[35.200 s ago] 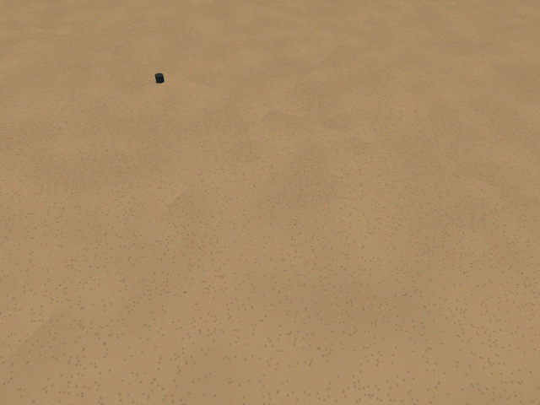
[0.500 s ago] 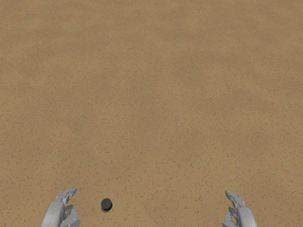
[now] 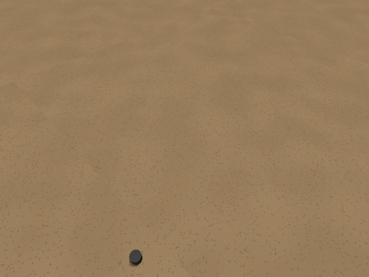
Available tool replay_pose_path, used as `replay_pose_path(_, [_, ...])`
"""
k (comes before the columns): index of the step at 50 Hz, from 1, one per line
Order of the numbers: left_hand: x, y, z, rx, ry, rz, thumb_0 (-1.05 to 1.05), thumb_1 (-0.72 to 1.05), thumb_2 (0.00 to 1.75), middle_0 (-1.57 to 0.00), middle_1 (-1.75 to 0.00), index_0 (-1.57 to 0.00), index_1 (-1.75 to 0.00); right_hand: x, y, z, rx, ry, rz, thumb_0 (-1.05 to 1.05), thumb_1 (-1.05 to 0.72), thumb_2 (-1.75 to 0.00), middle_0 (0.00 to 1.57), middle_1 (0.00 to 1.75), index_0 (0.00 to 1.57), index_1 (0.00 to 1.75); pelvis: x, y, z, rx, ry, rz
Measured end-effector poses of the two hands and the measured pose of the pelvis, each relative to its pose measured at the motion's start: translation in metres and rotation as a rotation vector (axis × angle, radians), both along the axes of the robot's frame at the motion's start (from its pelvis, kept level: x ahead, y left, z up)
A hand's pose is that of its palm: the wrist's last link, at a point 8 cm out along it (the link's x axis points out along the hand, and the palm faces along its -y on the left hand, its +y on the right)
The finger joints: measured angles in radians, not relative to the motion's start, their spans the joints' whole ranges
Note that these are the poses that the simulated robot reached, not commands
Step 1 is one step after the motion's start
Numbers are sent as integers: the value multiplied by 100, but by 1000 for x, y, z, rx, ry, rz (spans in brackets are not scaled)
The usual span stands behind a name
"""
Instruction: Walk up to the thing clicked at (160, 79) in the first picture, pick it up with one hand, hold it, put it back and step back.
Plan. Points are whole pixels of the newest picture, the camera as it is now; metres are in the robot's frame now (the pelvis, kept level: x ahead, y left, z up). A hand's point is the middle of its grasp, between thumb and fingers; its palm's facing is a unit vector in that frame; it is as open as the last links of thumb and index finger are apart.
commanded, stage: stand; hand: left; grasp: from above
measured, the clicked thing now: (135, 257) +0.37 +0.22 -0.75
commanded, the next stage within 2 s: step back in 1.96 s
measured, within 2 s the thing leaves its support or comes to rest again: neither
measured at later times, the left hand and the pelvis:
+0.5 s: hand out of the picture +0.05 +0.22 -0.16, palm faces +0.00 -0.95 -0.33, open 7.4 cm; pelvis +0.00 -0.01 +0.01, yaw +0 degrees
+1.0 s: hand out of the picture +0.07 +0.21 -0.15, palm faces -0.02 -0.95 -0.32, open 7.4 cm; pelvis +0.00 -0.02 +0.01, yaw -1 degrees
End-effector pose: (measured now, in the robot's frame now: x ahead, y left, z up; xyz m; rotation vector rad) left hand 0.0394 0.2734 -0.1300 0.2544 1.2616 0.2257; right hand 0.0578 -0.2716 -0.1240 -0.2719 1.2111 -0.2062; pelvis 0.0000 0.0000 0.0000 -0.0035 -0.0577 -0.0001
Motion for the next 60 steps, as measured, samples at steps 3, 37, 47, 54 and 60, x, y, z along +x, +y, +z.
replay_pose_path(3, [-4, 0, 2, 1, 15, 2, 0, 91, 90, -20, -30, -20, -30, -4, 1, 0, 10, 11, -6, 1, -91, -90, 21, 30, 21, 30, -1, 0, 3, 3, -7, -2])
replay_pose_path(37, [24, -14, 15, 13, -14, -38, 0, 90, 90, -20, -30, -20, -30, -8, -32, 5, 4, 34, -30, 1, -91, -90, 20, 30, 20, 30, -1, -20, 10, 6, -11, -14])
replay_pose_path(47, [27, -20, 16, 7, -17, -53, 0, 90, 90, -20, -30, -20, -30, -11, -33, 4, 16, 39, -35, 1, -91, -90, 21, 30, 20, 30, -2, -24, 11, 6, -8, -19])
replay_pose_path(54, [24, -19, 15, 10, 6, -55, 0, 90, 90, -20, -30, -20, -30, -16, -38, 5, 12, 60, -42, 1, -91, -90, 21, 30, 20, 30, -1, -26, 11, 6, 2, -23])
replay_pose_path(60, [26, -19, 15, 11, 17, -57, 0, 90, 90, -20, -30, -20, -30, -17, -41, 4, 7, 77, -46, 1, -91, -90, 21, 30, 20, 30, 2, -27, 11, 7, 8, -24])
